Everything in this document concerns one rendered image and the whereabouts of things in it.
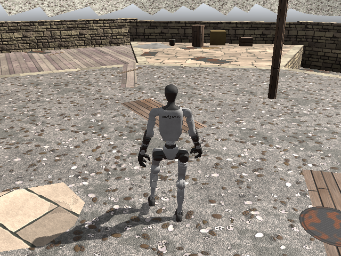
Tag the right robot hand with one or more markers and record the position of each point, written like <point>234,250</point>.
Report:
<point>194,150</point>

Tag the robot right thigh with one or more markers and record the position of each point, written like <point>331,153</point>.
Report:
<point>183,157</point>

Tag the right robot forearm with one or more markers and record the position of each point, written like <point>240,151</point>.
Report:
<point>196,140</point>

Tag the robot head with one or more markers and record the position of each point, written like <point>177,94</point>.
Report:
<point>170,94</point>

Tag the right robot upper arm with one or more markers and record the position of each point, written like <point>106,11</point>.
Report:
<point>190,121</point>

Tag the left robot hand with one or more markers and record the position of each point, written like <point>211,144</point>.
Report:
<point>141,159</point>

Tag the left robot forearm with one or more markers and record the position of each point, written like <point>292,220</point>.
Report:
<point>144,145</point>

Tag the left robot upper arm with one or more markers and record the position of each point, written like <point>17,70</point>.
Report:
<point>151,122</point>

